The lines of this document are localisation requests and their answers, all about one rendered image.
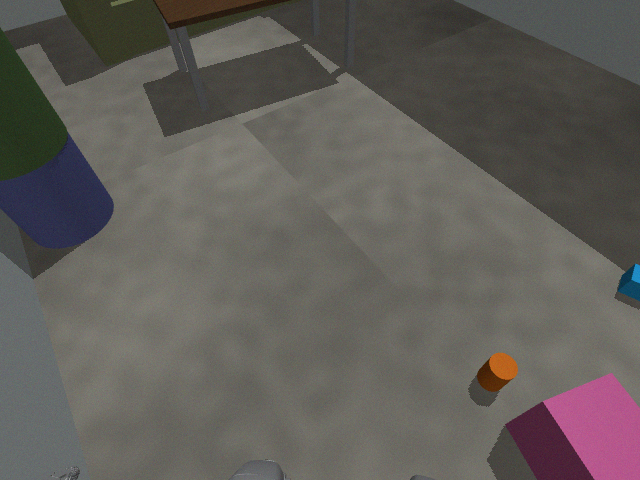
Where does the potted plant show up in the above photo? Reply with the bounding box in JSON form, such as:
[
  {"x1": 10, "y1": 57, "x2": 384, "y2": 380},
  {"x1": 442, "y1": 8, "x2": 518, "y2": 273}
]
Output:
[{"x1": 0, "y1": 28, "x2": 114, "y2": 249}]

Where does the coffee table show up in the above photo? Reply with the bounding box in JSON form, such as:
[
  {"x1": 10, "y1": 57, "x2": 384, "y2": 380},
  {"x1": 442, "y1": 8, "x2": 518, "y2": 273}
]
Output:
[{"x1": 153, "y1": 0, "x2": 356, "y2": 112}]

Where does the sofa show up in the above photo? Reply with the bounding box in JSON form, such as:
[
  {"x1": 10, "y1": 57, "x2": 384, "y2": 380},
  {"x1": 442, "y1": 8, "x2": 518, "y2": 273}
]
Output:
[{"x1": 60, "y1": 0, "x2": 302, "y2": 67}]

